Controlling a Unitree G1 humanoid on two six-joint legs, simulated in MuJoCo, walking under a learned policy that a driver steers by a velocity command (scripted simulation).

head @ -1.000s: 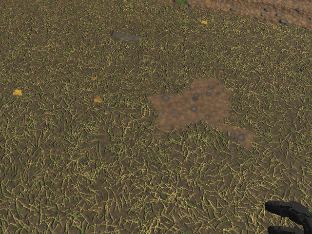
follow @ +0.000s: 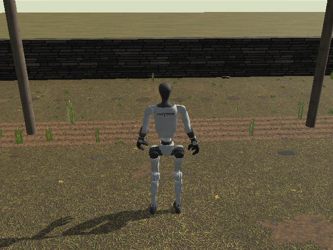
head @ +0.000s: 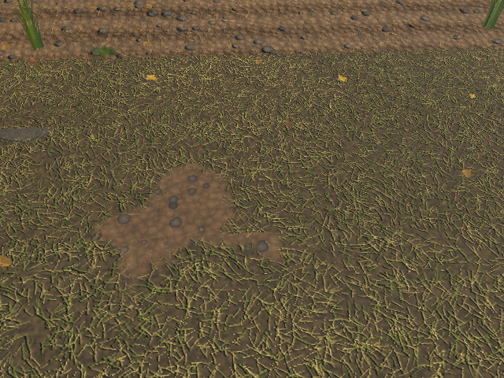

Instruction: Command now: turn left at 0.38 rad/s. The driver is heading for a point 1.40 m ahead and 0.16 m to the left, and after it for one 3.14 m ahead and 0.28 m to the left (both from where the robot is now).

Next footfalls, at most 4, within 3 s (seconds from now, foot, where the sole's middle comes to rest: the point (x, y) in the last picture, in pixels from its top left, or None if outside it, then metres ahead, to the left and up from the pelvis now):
0.42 left None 0.12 0.19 -0.77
1.02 right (205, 375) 0.54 0.13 -0.92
1.36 left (138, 295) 0.79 0.36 -0.92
1.86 right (234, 263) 0.91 0.05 -0.92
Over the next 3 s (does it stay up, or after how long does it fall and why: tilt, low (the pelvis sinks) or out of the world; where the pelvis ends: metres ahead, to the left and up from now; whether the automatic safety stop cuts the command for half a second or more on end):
stays up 1.45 0.17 -0.29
